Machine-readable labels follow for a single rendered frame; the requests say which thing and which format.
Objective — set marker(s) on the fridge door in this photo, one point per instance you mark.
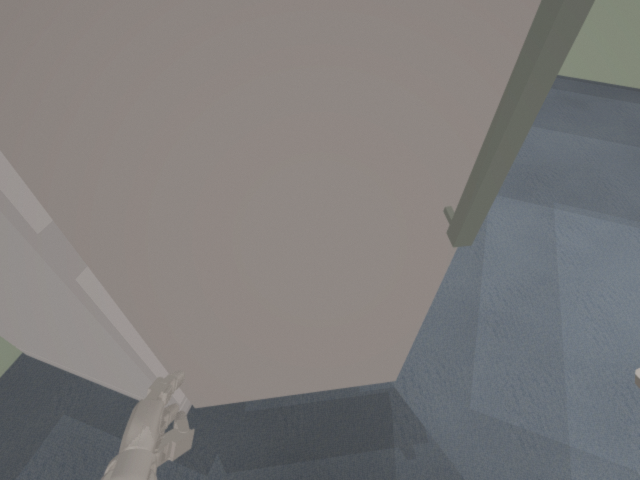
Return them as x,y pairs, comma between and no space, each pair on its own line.
259,185

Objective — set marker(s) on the handle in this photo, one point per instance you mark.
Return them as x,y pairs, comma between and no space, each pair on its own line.
548,42

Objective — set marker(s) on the left robot forearm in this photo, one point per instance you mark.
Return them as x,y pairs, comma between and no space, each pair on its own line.
132,464

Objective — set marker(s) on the robot left hand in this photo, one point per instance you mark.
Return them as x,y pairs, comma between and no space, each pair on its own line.
149,420

